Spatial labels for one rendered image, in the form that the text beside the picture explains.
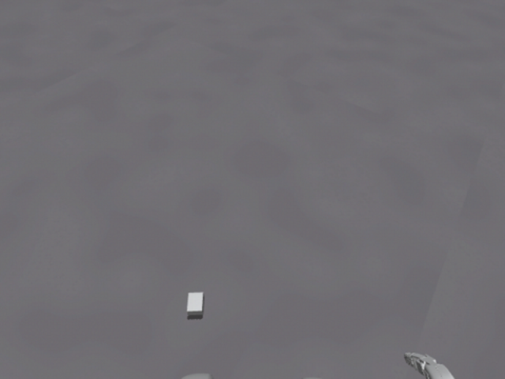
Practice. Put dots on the small box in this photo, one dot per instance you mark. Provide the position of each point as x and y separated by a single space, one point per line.
195 303

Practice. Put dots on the right robot hand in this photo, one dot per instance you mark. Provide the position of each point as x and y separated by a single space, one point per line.
427 366

